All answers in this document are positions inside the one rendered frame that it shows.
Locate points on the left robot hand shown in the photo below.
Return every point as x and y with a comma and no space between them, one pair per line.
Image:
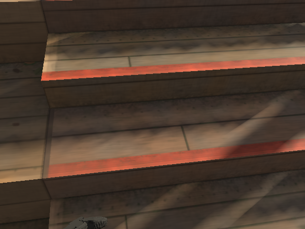
88,223

